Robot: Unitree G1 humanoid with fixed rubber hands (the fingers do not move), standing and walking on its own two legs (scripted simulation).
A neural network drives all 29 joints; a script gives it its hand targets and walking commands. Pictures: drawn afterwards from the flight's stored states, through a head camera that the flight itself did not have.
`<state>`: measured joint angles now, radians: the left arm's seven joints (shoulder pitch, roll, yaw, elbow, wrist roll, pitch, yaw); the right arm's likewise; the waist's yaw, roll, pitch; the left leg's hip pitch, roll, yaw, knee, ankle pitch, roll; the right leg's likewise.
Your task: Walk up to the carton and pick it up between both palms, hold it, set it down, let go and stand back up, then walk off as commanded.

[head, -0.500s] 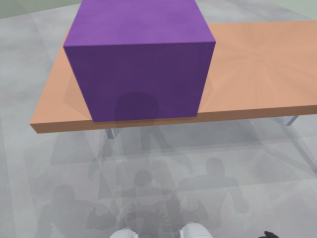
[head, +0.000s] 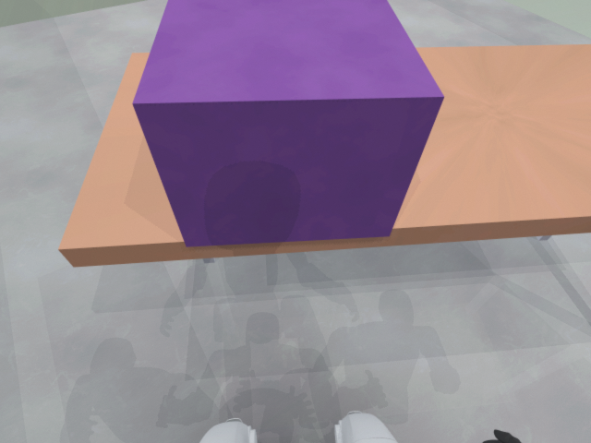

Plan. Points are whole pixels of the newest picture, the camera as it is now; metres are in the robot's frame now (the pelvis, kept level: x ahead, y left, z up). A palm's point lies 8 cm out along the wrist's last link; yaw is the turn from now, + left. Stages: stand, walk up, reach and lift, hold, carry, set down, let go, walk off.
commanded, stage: walk up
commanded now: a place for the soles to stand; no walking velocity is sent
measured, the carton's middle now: (285, 124) +0.48 +0.00 +0.17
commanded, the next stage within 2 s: none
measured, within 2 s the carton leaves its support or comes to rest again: neither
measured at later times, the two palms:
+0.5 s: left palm out of the picture +0.06 +0.32 -0.10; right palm out of the picture +0.08 -0.31 -0.10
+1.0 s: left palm out of the picture +0.06 +0.32 -0.10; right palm out of the picture +0.05 -0.31 -0.10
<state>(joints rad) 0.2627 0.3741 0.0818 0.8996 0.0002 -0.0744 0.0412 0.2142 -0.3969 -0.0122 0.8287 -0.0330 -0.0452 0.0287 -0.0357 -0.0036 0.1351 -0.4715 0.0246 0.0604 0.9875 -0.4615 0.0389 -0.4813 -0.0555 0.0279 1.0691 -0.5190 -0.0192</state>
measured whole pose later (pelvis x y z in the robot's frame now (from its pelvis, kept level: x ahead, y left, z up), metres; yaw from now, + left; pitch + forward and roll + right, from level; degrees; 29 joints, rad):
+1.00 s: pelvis -0.02 +0.01 +0.00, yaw -2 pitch -4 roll +0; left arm 0.23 0.37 0.07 0.93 0.00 -0.03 0.04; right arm 0.21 -0.40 -0.01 0.86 -0.03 -0.01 0.02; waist -0.03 0.00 0.14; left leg -0.47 0.04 0.08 0.97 -0.43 0.04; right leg -0.45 -0.05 0.02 1.00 -0.52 -0.03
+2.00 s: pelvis +0.00 +0.01 +0.00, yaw -3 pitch -2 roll +0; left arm 0.22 0.37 0.07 0.93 0.00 -0.04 0.04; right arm 0.20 -0.40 -0.01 0.86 -0.02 -0.03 0.02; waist -0.02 0.00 0.14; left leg -0.48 0.03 0.08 0.97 -0.45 0.04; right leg -0.45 -0.06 0.03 0.98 -0.52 0.01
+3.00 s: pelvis -0.04 -0.01 +0.05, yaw -3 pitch +0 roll +0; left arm 0.26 0.37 0.05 0.07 0.00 0.35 0.04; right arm 0.27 -0.39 -0.08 0.27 0.09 0.03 0.11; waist 0.04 -0.02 0.14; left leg -0.37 0.04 0.09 0.51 -0.15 0.02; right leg -0.35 -0.04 0.01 0.53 -0.18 0.04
